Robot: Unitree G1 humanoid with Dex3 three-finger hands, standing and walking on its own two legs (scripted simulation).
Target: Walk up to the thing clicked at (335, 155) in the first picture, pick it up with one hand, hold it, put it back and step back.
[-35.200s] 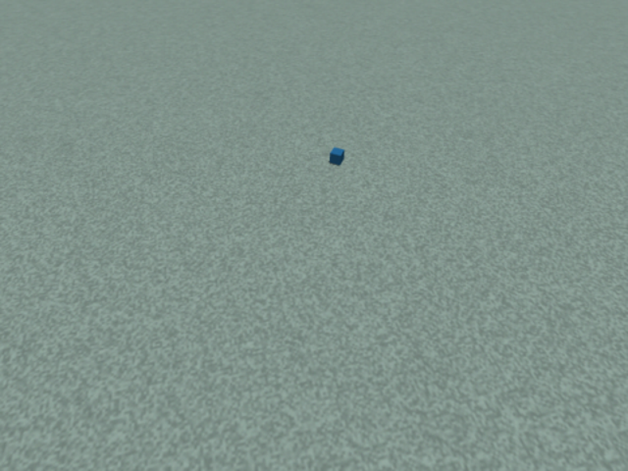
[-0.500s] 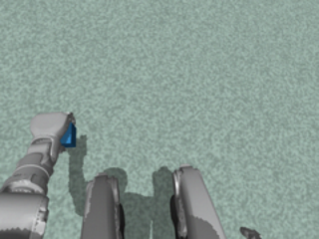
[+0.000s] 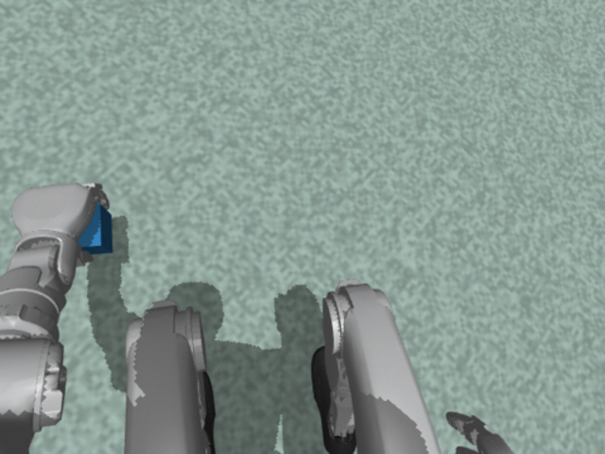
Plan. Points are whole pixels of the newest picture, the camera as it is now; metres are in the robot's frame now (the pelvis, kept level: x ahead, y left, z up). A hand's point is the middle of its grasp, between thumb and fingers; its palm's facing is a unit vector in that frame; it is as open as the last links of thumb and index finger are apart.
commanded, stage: crouch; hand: left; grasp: from above
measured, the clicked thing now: (84, 230) +0.44 +0.27 -0.20
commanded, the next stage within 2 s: lower in 0.46 s
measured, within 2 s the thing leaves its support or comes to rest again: rests again in 1.62 s
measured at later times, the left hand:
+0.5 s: hand (87, 239) +0.43 +0.27 -0.22, palm faces -0.44 -0.06 -0.89, open 9.1 cm
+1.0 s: hand (100, 245) +0.43 +0.27 -0.28, palm faces -0.45 -0.08 -0.89, open 9.1 cm
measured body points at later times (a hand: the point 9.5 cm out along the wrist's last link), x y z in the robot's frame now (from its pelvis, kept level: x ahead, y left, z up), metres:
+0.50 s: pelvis -0.01 +0.00 -0.05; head +0.22 +0.05 +0.33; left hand +0.45 +0.27 -0.17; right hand +0.05 -0.28 -0.17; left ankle +0.07 +0.13 -0.36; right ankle +0.09 -0.13 -0.36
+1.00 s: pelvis +0.00 +0.00 -0.08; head +0.24 +0.06 +0.29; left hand +0.45 +0.27 -0.23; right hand +0.04 -0.28 -0.19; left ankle +0.07 +0.13 -0.36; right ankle +0.09 -0.13 -0.36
